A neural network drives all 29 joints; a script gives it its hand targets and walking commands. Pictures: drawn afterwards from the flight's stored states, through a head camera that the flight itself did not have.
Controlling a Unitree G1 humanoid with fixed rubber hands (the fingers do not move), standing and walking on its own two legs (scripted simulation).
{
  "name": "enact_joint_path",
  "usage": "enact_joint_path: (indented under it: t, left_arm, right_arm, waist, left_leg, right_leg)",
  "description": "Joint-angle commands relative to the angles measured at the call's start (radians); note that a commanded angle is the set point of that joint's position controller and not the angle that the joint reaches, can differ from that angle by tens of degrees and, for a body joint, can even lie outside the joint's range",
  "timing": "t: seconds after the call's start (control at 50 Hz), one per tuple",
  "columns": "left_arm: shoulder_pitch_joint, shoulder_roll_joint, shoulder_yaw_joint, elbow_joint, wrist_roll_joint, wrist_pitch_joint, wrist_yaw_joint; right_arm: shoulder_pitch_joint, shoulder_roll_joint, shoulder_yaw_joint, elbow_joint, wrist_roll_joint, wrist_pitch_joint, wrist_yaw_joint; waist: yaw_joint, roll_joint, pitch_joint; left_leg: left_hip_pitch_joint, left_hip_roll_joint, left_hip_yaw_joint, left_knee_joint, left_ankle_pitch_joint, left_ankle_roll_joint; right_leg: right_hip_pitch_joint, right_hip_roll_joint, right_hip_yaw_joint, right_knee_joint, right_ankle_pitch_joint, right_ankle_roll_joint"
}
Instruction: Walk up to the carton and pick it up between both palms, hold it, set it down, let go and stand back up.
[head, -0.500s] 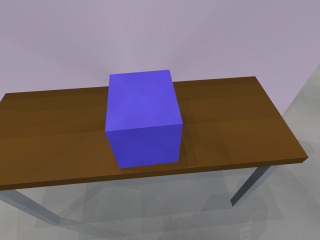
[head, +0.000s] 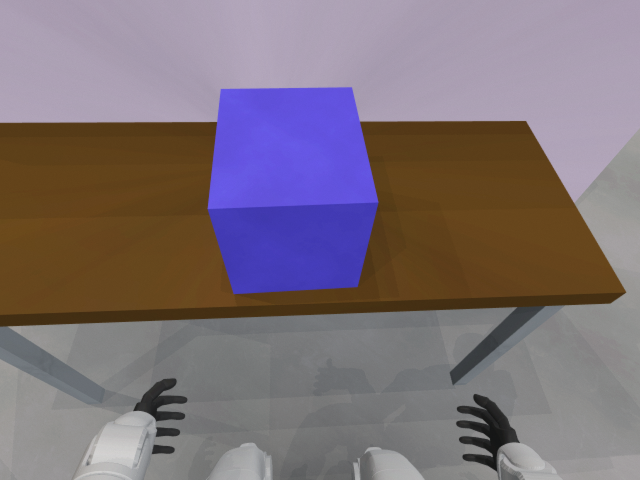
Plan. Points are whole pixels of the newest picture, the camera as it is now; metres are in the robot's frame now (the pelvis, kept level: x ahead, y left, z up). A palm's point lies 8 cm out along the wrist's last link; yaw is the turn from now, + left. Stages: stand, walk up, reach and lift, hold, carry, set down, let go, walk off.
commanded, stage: reach and lift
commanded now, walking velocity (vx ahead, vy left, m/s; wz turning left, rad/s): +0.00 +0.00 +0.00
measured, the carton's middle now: (292, 192) +0.51 +0.04 +0.03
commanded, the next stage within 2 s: none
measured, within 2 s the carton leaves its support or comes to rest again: neither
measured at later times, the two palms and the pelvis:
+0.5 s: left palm (126, 426) +0.19 +0.24 -0.06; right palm (488, 451) +0.16 -0.21 -0.07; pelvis +0.03 -0.01 +0.03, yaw +1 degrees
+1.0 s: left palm (117, 434) +0.18 +0.24 -0.03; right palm (483, 430) +0.18 -0.20 -0.03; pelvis +0.03 +0.00 +0.05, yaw -1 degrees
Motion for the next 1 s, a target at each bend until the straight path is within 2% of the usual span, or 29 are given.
enact_joint_path:
  t: [0.0,0.02,0.04,0.06,0.12,0.18,0.24,0.26,0.28,0.3,0.34,0.38,0.4,0.46,0.52,0.58,0.6,0.64,0.68,0.72,0.74,0.76,0.78,0.8,0.86,0.88,0.94,0.96,0.98]
  left_arm:
    - [0.152,0.149,0.102,-0.177,0.082,0.07,-0.024]
    - [0.158,0.154,0.118,-0.194,0.098,0.068,-0.033]
    - [0.137,0.132,0.1,-0.222,0.095,0.055,-0.036]
    - [0.149,0.141,0.111,-0.23,0.102,0.049,-0.031]
    - [0.074,0.155,0.055,-0.246,0.09,0.018,-0.029]
    - [-0.01,0.171,0.076,-0.215,0.055,-0.076,-0.014]
    - [0.004,0.175,0.058,-0.258,-0.006,-0.19,-0.007]
    - [0.021,0.174,0.067,-0.248,-0.031,-0.224,0.001]
    - [0.007,0.17,0.04,-0.207,-0.051,-0.251,0.003]
    - [0.013,0.196,0.055,-0.239,-0.06,-0.282,0.006]
    - [0.073,0.201,0.06,-0.194,-0.067,-0.318,0.006]
    - [0.077,0.195,0.052,-0.164,-0.076,-0.355,0.01]
    - [0.073,0.208,0.059,-0.168,-0.093,-0.379,0.011]
    - [0.094,0.189,0.066,-0.164,-0.091,-0.428,0.013]
    - [0.118,0.208,0.066,-0.117,-0.083,-0.48,0.001]
    - [0.134,0.209,0.077,-0.079,-0.066,-0.523,0.003]
    - [0.135,0.185,0.054,-0.063,-0.069,-0.524,-0.005]
    - [0.133,0.184,0.064,-0.029,-0.077,-0.541,-0.008]
    - [0.097,0.183,0.059,-0.051,-0.09,-0.559,-0.001]
    - [0.105,0.161,0.034,-0.067,-0.088,-0.571,0.002]
    - [0.092,0.179,0.042,-0.062,-0.077,-0.576,0.014]
    - [0.089,0.158,0.031,-0.083,-0.102,-0.583,0.022]
    - [0.104,0.148,0.015,-0.065,-0.101,-0.589,0.031]
    - [0.09,0.137,0.017,-0.109,-0.112,-0.604,0.034]
    - [0.072,0.167,0.018,-0.121,-0.132,-0.667,0.049]
    - [0.091,0.159,0.018,-0.118,-0.131,-0.692,0.054]
    - [0.11,0.162,-0.012,-0.103,-0.176,-0.736,0.053]
    - [0.085,0.176,0.002,-0.113,-0.16,-0.746,0.063]
    - [0.117,0.172,-0.008,-0.123,-0.173,-0.752,0.063]
  right_arm:
    - [0.124,-0.132,0.039,-0.104,0.058,0.03,-0.047]
    - [0.106,-0.112,0.06,-0.119,0.076,0.03,-0.059]
    - [0.083,-0.112,0.051,-0.165,0.068,0.017,-0.064]
    - [0.065,-0.122,0.03,-0.191,0.05,0.018,-0.065]
    - [0.042,-0.067,-0.01,-0.237,0.022,0.021,-0.056]
    - [0.02,-0.032,-0.029,-0.273,-0.048,-0.018,-0.064]
    - [0.098,0.015,-0.047,-0.326,-0.068,-0.094,-0.062]
    - [0.093,0.016,-0.047,-0.348,-0.078,-0.126,-0.066]
    - [0.094,0.037,-0.031,-0.334,-0.08,-0.151,-0.071]
    - [0.128,0.05,-0.029,-0.336,-0.072,-0.175,-0.078]
    - [0.164,0.058,-0.011,-0.302,-0.054,-0.214,-0.088]
    - [0.17,0.035,-0.011,-0.284,-0.056,-0.253,-0.091]
    - [0.136,0.042,-0.005,-0.327,-0.054,-0.279,-0.097]
    - [0.167,0.053,-0.005,-0.282,-0.052,-0.328,-0.1]
    - [0.183,0.043,0.009,-0.261,-0.055,-0.366,-0.094]
    - [0.212,0.045,0.029,-0.241,-0.049,-0.404,-0.094]
    - [0.223,0.05,0.024,-0.213,-0.04,-0.406,-0.1]
    - [0.194,0.032,0.029,-0.276,-0.046,-0.406,-0.096]
    - [0.194,0.06,0.043,-0.301,-0.044,-0.391,-0.092]
    - [0.224,0.081,0.031,-0.3,-0.036,-0.375,-0.088]
    - [0.213,0.071,0.03,-0.311,-0.033,-0.372,-0.085]
    - [0.208,0.065,0.001,-0.293,-0.038,-0.37,-0.088]
    - [0.229,0.062,-0.001,-0.315,-0.054,-0.368,-0.084]
    - [0.202,0.048,-0.005,-0.342,-0.058,-0.376,-0.085]
    - [0.192,0.079,-0.011,-0.37,-0.051,-0.391,-0.089]
    - [0.186,0.101,0.022,-0.379,-0.045,-0.4,-0.089]
    - [0.217,0.087,-0.018,-0.38,-0.065,-0.423,-0.091]
    - [0.199,0.092,-0.009,-0.351,-0.057,-0.426,-0.091]
    - [0.218,0.072,-0.015,-0.363,-0.048,-0.431,-0.084]
  waist:
    - [0.003,-0.023,-0.19]
    - [0.027,0.002,-0.094]
    - [0.019,-0.02,-0.082]
    - [0.058,0.004,-0.067]
    - [0.015,0.051,-0.062]
    - [0.012,0.011,-0.122]
    - [-0.022,0.029,-0.252]
    - [0.005,0.006,-0.303]
    - [-0.024,0.015,-0.261]
    - [0.004,0.027,-0.289]
    - [-0.02,0.068,-0.311]
    - [-0.001,0.064,-0.284]
    - [0.0,0.017,-0.291]
    - [0.006,0.075,-0.331]
    - [0.025,0.045,-0.303]
    - [0.03,0.034,-0.266]
    - [0.009,0.057,-0.232]
    - [0.058,0.041,-0.182]
    - [0.046,0.005,-0.143]
    - [0.046,0.052,-0.098]
    - [0.062,0.028,-0.096]
    - [0.05,0.074,-0.104]
    - [0.02,0.036,-0.088]
    - [0.063,0.049,-0.106]
    - [0.047,0.019,-0.158]
    - [0.073,0.03,-0.164]
    - [0.027,0.012,-0.159]
    - [0.078,0.037,-0.159]
    - [0.041,0.014,-0.163]
  left_leg:
    - [0.333,-0.038,0.041,-0.201,0.239,-0.071]
    - [0.328,-0.056,0.046,-0.232,0.234,-0.069]
    - [0.361,-0.059,0.049,-0.228,0.23,-0.059]
    - [0.337,-0.054,0.036,-0.265,0.198,-0.061]
    - [0.373,-0.032,0.02,-0.296,0.16,-0.054]
    - [0.309,-0.022,0.013,-0.302,0.131,-0.038]
    - [0.36,-0.023,0.017,-0.281,0.266,-0.05]
    - [0.372,-0.03,0.02,-0.274,0.3,-0.05]
    - [0.361,-0.034,0.006,-0.284,0.338,-0.053]
    - [0.364,-0.042,0.016,-0.27,0.401,-0.063]
    - [0.387,-0.057,0.021,-0.272,0.462,-0.072]
    - [0.376,-0.06,0.021,-0.289,0.411,-0.069]
    - [0.417,-0.053,0.003,-0.293,0.429,-0.054]
    - [0.44,-0.072,0.004,-0.314,0.555,-0.071]
    - [0.501,-0.064,-0.01,-0.323,0.595,-0.063]
    - [0.513,-0.074,-0.016,-0.36,0.581,-0.047]
    - [0.5,-0.083,-0.017,-0.379,0.559,-0.043]
    - [0.509,-0.071,-0.006,-0.412,0.505,-0.04]
    - [0.464,-0.08,0.002,-0.456,0.416,-0.03]
    - [0.457,-0.069,0.007,-0.491,0.346,-0.023]
    - [0.453,-0.062,-0.013,-0.497,0.32,-0.021]
    - [0.424,-0.06,0.008,-0.499,0.302,-0.027]
    - [0.439,-0.045,-0.014,-0.504,0.308,-0.025]
    - [0.425,-0.054,0.01,-0.508,0.302,-0.033]
    - [0.412,-0.065,0.005,-0.505,0.279,-0.009]
    - [0.412,-0.066,0.016,-0.505,0.305,-0.022]
    - [0.386,-0.061,0.015,-0.505,0.268,-0.026]
    - [0.407,-0.059,0.007,-0.501,0.337,-0.024]
    - [0.421,-0.056,0.004,-0.512,0.317,-0.026]
  right_leg:
    - [0.042,0.017,-0.062,-0.264,0.306,-0.042]
    - [0.026,0.012,-0.042,-0.304,0.278,-0.041]
    - [0.014,0.012,-0.047,-0.337,0.28,-0.036]
    - [0.025,0.012,-0.062,-0.342,0.194,-0.037]
    - [-0.041,0.023,-0.063,-0.355,0.139,-0.045]
    - [-0.021,0.005,-0.048,-0.355,0.157,-0.025]
    - [0.047,0.023,-0.044,-0.346,0.285,-0.012]
    - [0.039,0.027,-0.045,-0.335,0.314,-0.007]
    - [0.033,0.021,-0.03,-0.352,0.362,-0.004]
    - [0.088,0.026,-0.04,-0.334,0.414,-0.007]
    - [0.081,0.026,-0.045,-0.357,0.455,-0.007]
    - [0.105,0.019,-0.045,-0.39,0.419,-0.002]
    - [0.09,0.03,-0.041,-0.39,0.433,0.007]
    - [0.109,0.032,-0.044,-0.386,0.496,-0.002]
    - [0.137,0.041,-0.051,-0.424,0.494,-0.002]
    - [0.148,0.042,-0.043,-0.46,0.505,-0.005]
    - [0.15,0.035,-0.033,-0.483,0.463,-0.004]
    - [0.159,0.026,-0.029,-0.517,0.379,-0.004]
    - [0.186,0.031,-0.033,-0.53,0.299,-0.001]
    - [0.178,0.018,-0.01,-0.573,0.197,-0.018]
    - [0.133,0.012,-0.016,-0.559,0.167,-0.018]
    - [0.147,0.013,-0.004,-0.566,0.149,-0.033]
    - [0.166,0.016,-0.019,-0.562,0.167,-0.024]
    - [0.175,0.022,-0.013,-0.57,0.151,-0.03]
    - [0.166,0.009,0.016,-0.567,0.144,-0.019]
    - [0.167,0.013,0.017,-0.555,0.171,-0.022]
    - [0.18,0.014,0.019,-0.567,0.148,-0.019]
    - [0.16,0.009,0.036,-0.559,0.191,-0.029]
    - [0.192,0.019,0.02,-0.57,0.161,-0.025]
